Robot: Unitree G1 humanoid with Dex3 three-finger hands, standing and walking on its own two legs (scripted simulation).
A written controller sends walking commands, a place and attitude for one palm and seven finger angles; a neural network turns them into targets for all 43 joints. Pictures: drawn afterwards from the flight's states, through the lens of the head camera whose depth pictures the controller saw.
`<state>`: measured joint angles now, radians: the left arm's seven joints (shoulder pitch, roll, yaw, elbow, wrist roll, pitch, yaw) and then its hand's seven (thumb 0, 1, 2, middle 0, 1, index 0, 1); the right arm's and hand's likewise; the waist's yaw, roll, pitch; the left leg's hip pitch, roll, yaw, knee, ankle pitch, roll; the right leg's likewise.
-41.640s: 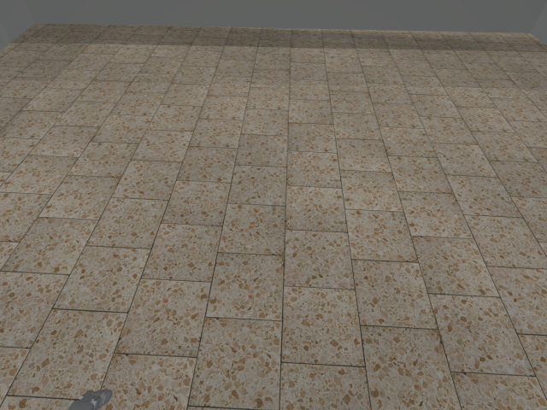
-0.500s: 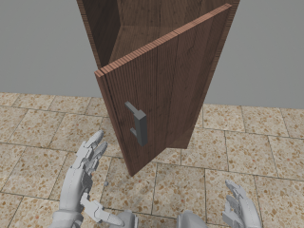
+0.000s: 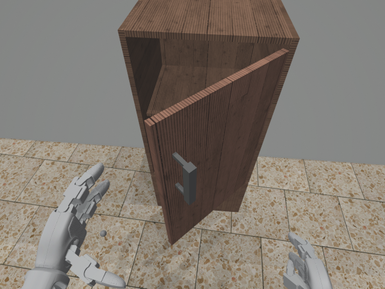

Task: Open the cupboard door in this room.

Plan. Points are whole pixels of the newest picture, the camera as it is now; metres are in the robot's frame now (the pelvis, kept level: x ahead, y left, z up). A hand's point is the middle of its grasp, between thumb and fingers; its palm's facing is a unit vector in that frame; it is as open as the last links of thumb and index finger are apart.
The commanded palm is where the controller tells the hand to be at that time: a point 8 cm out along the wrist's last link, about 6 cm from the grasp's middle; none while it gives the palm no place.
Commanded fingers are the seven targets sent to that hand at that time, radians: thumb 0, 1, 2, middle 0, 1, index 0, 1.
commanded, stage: draw the hand back to the body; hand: left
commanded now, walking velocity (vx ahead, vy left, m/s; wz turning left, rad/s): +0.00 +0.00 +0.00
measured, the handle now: (183, 179) +0.34 +0.05 +0.04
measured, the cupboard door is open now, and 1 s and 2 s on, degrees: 45 45 45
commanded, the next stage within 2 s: step back with the hand held close in 1.08 s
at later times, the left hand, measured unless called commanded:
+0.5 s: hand (31, 197) +0.21 +0.25 +0.18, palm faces +0.35 -0.85 -0.39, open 11.5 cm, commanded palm +0.16 +0.29 +0.20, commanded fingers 0.00 0.58 0.76 -0.19 -0.30 -0.19 -0.30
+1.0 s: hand (16, 192) +0.20 +0.25 +0.20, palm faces +0.43 -0.82 -0.39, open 7.5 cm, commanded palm +0.16 +0.29 +0.23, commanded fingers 0.00 0.90 0.90 -0.20 -0.30 -0.20 -0.30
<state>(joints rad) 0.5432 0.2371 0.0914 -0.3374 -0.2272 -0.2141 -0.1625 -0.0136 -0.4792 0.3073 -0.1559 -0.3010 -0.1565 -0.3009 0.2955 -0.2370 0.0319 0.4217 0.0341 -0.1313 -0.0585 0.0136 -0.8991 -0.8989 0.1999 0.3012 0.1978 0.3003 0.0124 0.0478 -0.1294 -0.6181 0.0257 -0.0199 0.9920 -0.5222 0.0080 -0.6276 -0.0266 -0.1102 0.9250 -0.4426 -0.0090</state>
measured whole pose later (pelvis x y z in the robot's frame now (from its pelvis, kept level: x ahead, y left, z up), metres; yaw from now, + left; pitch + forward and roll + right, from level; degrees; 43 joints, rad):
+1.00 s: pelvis +0.01 +0.00 +0.06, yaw -2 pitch -5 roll -1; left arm 0.47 0.32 0.31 -0.38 -0.04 -0.06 0.11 0.01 0.87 0.89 -0.21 -0.30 -0.21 -0.30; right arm 0.20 -0.22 0.02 0.64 -0.01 -0.12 -0.07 0.01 -0.90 -0.90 0.20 0.30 0.20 0.30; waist 0.07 0.06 0.03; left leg -0.05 0.02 0.03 0.42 -0.28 0.01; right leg -0.09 -0.01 -0.07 0.39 -0.21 0.00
